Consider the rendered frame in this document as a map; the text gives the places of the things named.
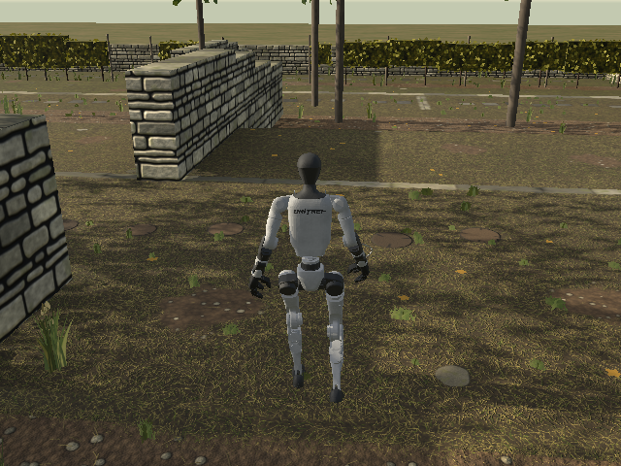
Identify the robot left foot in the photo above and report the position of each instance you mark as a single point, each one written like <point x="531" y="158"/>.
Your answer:
<point x="298" y="380"/>

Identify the left robot forearm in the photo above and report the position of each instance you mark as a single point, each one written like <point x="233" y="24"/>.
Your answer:
<point x="261" y="260"/>

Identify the robot left upper arm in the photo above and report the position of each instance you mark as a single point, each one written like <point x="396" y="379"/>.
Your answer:
<point x="279" y="205"/>

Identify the robot right hand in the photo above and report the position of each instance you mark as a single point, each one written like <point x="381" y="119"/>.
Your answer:
<point x="355" y="268"/>

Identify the robot right upper arm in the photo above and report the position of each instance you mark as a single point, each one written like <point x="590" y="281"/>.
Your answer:
<point x="339" y="204"/>

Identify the right robot forearm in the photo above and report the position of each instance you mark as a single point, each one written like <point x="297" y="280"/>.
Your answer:
<point x="358" y="253"/>

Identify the humanoid robot head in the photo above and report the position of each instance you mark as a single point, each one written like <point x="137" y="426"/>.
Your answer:
<point x="309" y="166"/>

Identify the robot left hand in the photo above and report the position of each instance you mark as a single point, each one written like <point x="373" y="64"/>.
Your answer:
<point x="254" y="282"/>

